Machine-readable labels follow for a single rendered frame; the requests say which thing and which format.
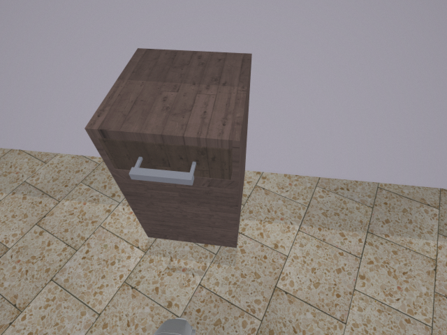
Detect drawer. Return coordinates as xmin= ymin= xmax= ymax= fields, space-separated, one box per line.
xmin=99 ymin=138 xmax=233 ymax=180

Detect cabinet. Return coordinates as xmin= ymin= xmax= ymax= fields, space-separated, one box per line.
xmin=85 ymin=48 xmax=252 ymax=248

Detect handle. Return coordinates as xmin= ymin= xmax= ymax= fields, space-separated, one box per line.
xmin=129 ymin=157 xmax=196 ymax=185

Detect robot left thigh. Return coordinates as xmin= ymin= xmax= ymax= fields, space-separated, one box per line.
xmin=153 ymin=319 xmax=196 ymax=335

